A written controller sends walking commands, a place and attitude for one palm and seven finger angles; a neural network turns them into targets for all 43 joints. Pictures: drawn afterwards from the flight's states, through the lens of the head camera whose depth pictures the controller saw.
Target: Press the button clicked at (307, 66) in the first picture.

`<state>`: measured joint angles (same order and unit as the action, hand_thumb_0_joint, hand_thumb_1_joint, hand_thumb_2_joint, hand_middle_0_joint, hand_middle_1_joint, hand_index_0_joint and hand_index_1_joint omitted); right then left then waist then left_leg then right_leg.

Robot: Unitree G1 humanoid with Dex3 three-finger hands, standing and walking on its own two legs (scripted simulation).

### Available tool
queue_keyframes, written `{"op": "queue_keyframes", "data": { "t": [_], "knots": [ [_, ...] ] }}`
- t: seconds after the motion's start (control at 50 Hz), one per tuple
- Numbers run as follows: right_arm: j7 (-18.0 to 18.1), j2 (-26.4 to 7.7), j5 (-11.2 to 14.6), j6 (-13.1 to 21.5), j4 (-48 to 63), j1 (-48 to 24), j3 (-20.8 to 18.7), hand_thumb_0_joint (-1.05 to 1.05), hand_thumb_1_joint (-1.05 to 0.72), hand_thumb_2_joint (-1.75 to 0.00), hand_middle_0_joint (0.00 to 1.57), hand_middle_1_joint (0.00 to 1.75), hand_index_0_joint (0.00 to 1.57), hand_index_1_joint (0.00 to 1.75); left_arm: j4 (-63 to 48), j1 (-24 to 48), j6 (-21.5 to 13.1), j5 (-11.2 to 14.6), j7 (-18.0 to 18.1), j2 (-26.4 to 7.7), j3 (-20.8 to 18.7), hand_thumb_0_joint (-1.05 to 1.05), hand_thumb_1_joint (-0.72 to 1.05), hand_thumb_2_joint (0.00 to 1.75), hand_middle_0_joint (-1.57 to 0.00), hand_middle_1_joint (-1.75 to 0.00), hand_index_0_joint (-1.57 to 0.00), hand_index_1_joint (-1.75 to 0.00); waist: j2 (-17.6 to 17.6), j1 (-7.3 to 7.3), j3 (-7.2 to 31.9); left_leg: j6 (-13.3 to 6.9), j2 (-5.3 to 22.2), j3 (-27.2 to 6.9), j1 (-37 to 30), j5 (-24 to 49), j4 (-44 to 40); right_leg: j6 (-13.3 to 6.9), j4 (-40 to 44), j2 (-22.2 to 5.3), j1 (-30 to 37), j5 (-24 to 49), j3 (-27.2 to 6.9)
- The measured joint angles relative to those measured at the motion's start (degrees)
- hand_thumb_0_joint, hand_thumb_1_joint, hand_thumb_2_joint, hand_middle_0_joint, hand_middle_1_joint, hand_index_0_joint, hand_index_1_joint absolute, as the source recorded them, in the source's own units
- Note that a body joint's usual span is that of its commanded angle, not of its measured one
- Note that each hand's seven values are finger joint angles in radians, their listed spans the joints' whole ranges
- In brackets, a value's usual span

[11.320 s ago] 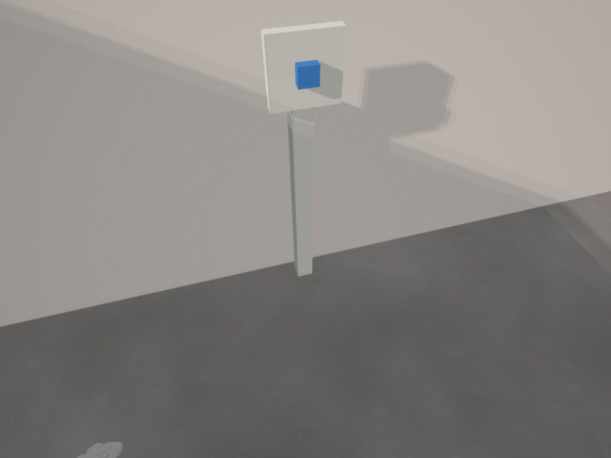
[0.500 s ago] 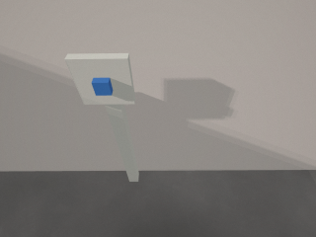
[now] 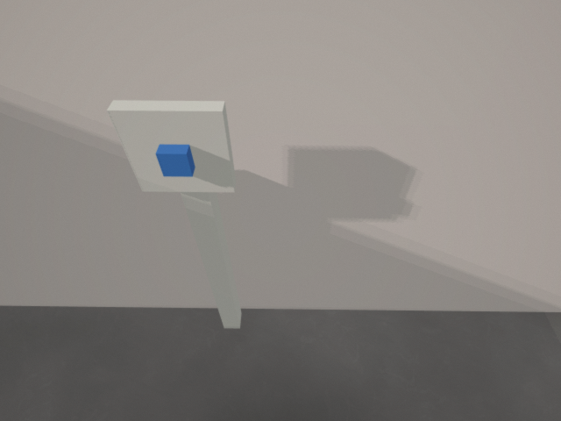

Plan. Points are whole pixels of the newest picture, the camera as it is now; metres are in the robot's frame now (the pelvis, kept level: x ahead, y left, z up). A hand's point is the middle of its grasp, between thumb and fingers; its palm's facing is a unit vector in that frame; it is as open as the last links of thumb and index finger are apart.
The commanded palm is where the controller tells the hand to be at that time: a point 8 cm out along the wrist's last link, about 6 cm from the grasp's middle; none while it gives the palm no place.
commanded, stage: raise the hand and make a fist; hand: left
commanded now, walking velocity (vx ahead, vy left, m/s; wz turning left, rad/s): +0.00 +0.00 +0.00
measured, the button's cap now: (176, 159) +0.51 +0.22 +0.08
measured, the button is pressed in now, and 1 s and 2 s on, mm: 0 0 0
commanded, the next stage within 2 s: none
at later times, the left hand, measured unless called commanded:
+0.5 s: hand out of the picture +0.12 +0.18 -0.05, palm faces +0.14 -0.99 +0.00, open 5.0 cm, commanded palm +0.11 +0.23 -0.02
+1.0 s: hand (126, 376) +0.17 +0.21 +0.01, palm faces +0.06 -1.00 -0.06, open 3.1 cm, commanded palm +0.14 +0.27 +0.02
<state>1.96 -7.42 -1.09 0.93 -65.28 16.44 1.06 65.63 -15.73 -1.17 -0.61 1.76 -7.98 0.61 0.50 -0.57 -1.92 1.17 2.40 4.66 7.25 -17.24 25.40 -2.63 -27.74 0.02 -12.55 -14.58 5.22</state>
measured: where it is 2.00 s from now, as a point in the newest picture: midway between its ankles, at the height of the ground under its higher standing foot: outside the picture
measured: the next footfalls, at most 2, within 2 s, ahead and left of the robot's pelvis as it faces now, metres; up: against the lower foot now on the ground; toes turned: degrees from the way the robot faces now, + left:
none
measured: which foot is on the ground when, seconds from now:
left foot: down 0.00-1.00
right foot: down 0.00-1.00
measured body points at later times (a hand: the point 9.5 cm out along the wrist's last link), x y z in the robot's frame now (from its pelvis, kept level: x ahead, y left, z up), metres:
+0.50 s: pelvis -0.04 +0.01 -0.08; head +0.01 +0.02 +0.37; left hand +0.11 +0.23 -0.04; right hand +0.23 -0.22 -0.09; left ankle -0.04 +0.13 -0.74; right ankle +0.01 -0.09 -0.74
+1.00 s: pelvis -0.03 +0.03 -0.06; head +0.01 +0.04 +0.39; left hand +0.16 +0.27 +0.02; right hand +0.12 -0.21 -0.13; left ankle -0.04 +0.13 -0.74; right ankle +0.01 -0.09 -0.74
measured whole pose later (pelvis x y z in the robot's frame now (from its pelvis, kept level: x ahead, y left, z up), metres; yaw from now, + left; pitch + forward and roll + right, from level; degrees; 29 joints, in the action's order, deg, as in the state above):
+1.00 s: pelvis -0.03 +0.03 -0.06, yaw +2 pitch +10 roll -2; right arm 2.6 -14.4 1.4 12.3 -30.7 18.1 0.4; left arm -9.5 -27.5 -18.3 13.2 -9.1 -12.4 -7.2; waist 1.4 0.8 5.1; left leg -1.5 1.8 1.9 37.5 -28.6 56.3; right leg -0.6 -52.7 -2.5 -39.4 -22.9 6.6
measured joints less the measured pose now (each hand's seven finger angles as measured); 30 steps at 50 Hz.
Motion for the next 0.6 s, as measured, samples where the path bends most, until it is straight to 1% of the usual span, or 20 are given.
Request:
{"op": "queue_keyframes", "data": {
  "t": [0.04,0.06,0.08,0.1,0.14,0.16,0.18,0.22,0.26,0.3,0.32,0.34,0.36,0.4,0.44,0.48,0.5,0.54,0.6],
  "knots": [
    [-0.13,-0.39,0.13,-0.14,0.31,-0.27,-0.14,0.01,-0.92,-0.90,0.20,0.30,0.20,0.29,-0.08,0.10,-0.32,-0.10,0.44,0.12,-0.04,0.01,0.92,0.90,-0.20,-0.29,-0.20,-0.30,0.33,-0.05,-0.04,0.01,0.44,-0.03,1.02,-0.36,1.44,0.06,0.17,0.31,-0.19,0.11,0.22],
    [0.26,-1.09,0.72,0.26,2.59,0.40,0.18,0.02,-0.93,-0.90,0.20,0.30,0.20,0.29,-8.94,-2.80,3.42,2.22,1.14,-0.16,0.00,0.02,0.93,0.90,-0.20,-0.30,-0.21,-0.30,0.60,-0.22,-0.46,-0.23,0.64,-0.25,1.32,-1.07,2.16,0.11,-0.24,0.57,-0.54,0.11,0.12],
    [1.04,-1.78,1.19,2.52,5.18,1.69,0.20,0.02,-0.93,-0.90,0.20,0.30,0.20,0.29,-19.55,-6.40,4.91,3.81,2.03,-0.88,-0.43,0.03,0.95,0.90,-0.20,-0.30,-0.21,-0.30,0.55,-0.62,-0.54,0.01,0.52,-0.06,1.28,-1.34,2.20,0.08,-1.03,0.46,-0.97,-0.17,-0.19],
    [1.80,-2.51,1.79,5.24,7.52,2.83,-0.24,0.02,-0.93,-0.90,0.21,0.30,0.20,0.29,-28.52,-9.36,3.73,5.13,3.44,-1.44,-0.52,0.04,0.96,0.90,-0.21,-0.30,-0.22,-0.30,0.68,-0.65,-0.03,0.13,0.23,-0.11,1.70,-1.32,2.44,0.09,-1.78,0.14,-1.53,-0.57,-0.21],
    [2.73,-4.39,2.92,9.75,11.58,3.50,-1.12,0.02,-0.93,-0.90,0.21,0.30,0.20,0.29,-42.39,-11.99,1.17,7.67,5.36,-1.80,-0.52,0.05,0.97,0.90,-0.23,-0.32,-0.23,-0.32,1.55,0.12,1.09,-0.27,-0.42,-0.96,3.46,-1.55,3.99,0.37,-3.22,-0.69,-2.78,-1.35,0.53],
    [2.86,-5.39,2.94,11.38,13.51,3.04,-1.55,0.02,-0.93,-0.90,0.21,0.30,0.20,0.29,-47.55,-11.91,-0.69,8.49,5.43,-1.74,-0.82,0.05,0.96,0.90,-0.24,-0.33,-0.24,-0.34,1.91,0.70,1.76,-0.53,-0.74,-1.45,5.01,-1.85,5.29,0.55,-4.34,-1.15,-4.01,-1.78,0.97],
    [2.82,-6.28,2.64,12.66,15.45,2.21,-2.03,0.02,-0.93,-0.90,0.21,0.30,0.20,0.29,-51.41,-11.14,-3.26,9.02,5.03,-1.57,-1.32,0.05,0.96,0.90,-0.25,-0.35,-0.25,-0.35,2.08,1.28,2.68,-0.73,-1.03,-1.82,7.10,-2.26,6.93,0.69,-5.84,-1.59,-5.88,-2.28,1.30],
    [2.12,-7.55,2.03,14.45,19.56,-0.08,-3.15,0.02,-0.92,-0.90,0.20,0.30,0.20,0.29,-56.10,-8.66,-9.83,10.02,2.65,-0.72,-2.58,0.04,0.95,0.90,-0.28,-0.39,-0.28,-0.39,1.83,1.77,4.71,-0.89,-1.31,-1.79,11.90,-3.47,10.85,0.75,-9.85,-2.18,-10.77,-3.48,1.17],
    [0.81,-8.07,1.54,15.39,23.63,-2.78,-4.15,0.02,-0.92,-0.90,0.20,0.30,0.20,0.29,-58.69,-6.85,-17.56,11.41,-1.76,0.54,-3.55,0.03,0.94,0.90,-0.32,-0.43,-0.32,-0.43,0.68,1.71,6.79,-0.85,-1.24,-1.10,17.12,-5.20,15.54,0.63,-14.83,-2.44,-16.48,-5.04,0.38],
    [-0.80,-8.09,1.27,15.51,27.41,-5.57,-5.13,0.02,-0.92,-0.90,0.20,0.30,0.20,0.29,-59.86,-6.32,-25.54,12.33,-7.68,1.74,-4.09,0.02,0.93,0.90,-0.36,-0.48,-0.37,-0.48,-0.83,1.55,8.23,-0.70,-0.91,-0.59,22.12,-7.35,20.81,0.43,-20.06,-2.46,-21.80,-6.85,-0.27],
    [-1.53,-8.09,1.27,15.17,29.32,-6.78,-5.58,0.02,-0.92,-0.90,0.20,0.30,0.20,0.29,-60.15,-6.58,-28.58,12.31,-10.46,2.10,-4.23,0.02,0.93,0.90,-0.38,-0.50,-0.39,-0.50,-1.49,1.37,8.67,-0.66,-0.73,-0.48,24.32,-8.50,23.43,0.32,-22.57,-2.43,-24.07,-7.78,-0.46],
    [-2.02,-8.10,1.36,14.57,31.22,-7.86,-5.91,0.02,-0.92,-0.90,0.20,0.30,0.20,0.29,-60.57,-7.25,-30.33,12.16,-12.63,2.23,-4.22,0.02,0.93,0.90,-0.41,-0.53,-0.42,-0.53,-2.09,1.06,8.92,-0.68,-0.61,-0.43,26.23,-9.49,25.84,0.14,-24.88,-2.43,-26.03,-8.66,-0.62],
    [-2.28,-8.14,1.52,13.77,33.07,-8.76,-6.12,0.01,-0.91,-0.90,0.20,0.30,0.20,0.29,-61.15,-8.24,-30.77,12.08,-14.13,2.18,-4.07,0.01,0.92,0.90,-0.44,-0.56,-0.44,-0.56,-2.58,0.67,8.98,-0.72,-0.53,-0.45,27.79,-10.43,27.94,0.07,-26.91,-2.45,-27.63,-9.45,-0.72],
    [-2.25,-8.20,1.84,12.12,36.44,-10.02,-6.18,0.01,-0.91,-0.90,0.20,0.30,0.20,0.29,-62.56,-10.89,-29.04,12.07,-15.23,1.78,-3.56,0.01,0.91,0.90,-0.49,-0.61,-0.50,-0.62,-3.14,-0.22,8.84,-0.63,-0.46,-0.71,30.25,-11.78,31.32,0.05,-29.99,-2.61,-29.92,-10.68,-0.59],
    [-1.86,-7.99,1.95,10.87,39.09,-10.53,-5.86,0.01,-0.91,-0.90,0.20,0.30,0.20,0.29,-64.07,-13.68,-26.57,11.77,-14.30,1.10,-3.41,0.01,0.91,0.90,-0.54,-0.67,-0.55,-0.67,-3.20,-1.14,8.78,-0.69,-0.40,-1.33,32.35,-12.73,33.86,-0.03,-31.96,-2.74,-31.54,-11.55,-0.06],
    [-1.47,-7.43,1.78,10.22,40.87,-10.39,-5.18,0.01,-0.91,-0.90,0.20,0.30,0.20,0.29,-65.87,-16.05,-25.27,11.35,-12.33,0.43,-3.78,0.02,0.90,0.90,-0.60,-0.73,-0.61,-0.73,-2.71,-1.92,8.67,-0.82,-0.24,-2.32,34.15,-13.43,35.92,-0.08,-33.07,-2.74,-32.55,-12.01,0.87],
    [-1.29,-7.08,1.60,10.07,41.41,-10.15,-4.60,0.01,-0.91,-0.90,0.20,0.30,0.20,0.29,-67.13,-16.91,-25.16,11.32,-11.40,0.04,-4.04,0.02,0.90,0.90,-0.63,-0.76,-0.63,-0.76,-2.41,-2.21,8.56,-0.84,-0.17,-2.87,34.98,-13.69,36.83,-0.09,-33.47,-2.73,-32.95,-12.15,1.40],
    [-1.06,-6.27,1.27,10.03,41.59,-9.50,-3.12,0.01,-0.91,-0.90,0.20,0.30,0.20,0.29,-69.80,-17.42,-26.02,11.40,-10.40,-0.78,-4.58,0.02,0.90,0.90,-0.68,-0.82,-0.69,-0.82,-1.78,-2.67,8.35,-0.87,-0.03,-3.92,36.59,-14.08,38.45,-0.12,-34.10,-2.70,-33.72,-12.29,2.41],
    [-0.92,-5.01,1.18,10.14,40.27,-8.23,-0.57,0.01,-0.91,-0.90,0.20,0.30,0.20,0.29,-72.82,-15.11,-27.00,11.93,-11.31,-1.73,-4.71,0.02,0.90,0.90,-0.76,-0.91,-0.77,-0.91,-0.52,-2.82,7.97,-0.90,0.09,-5.23,38.47,-14.33,40.22,-0.11,-34.53,-2.66,-34.52,-12.19,3.65]
  ]
}}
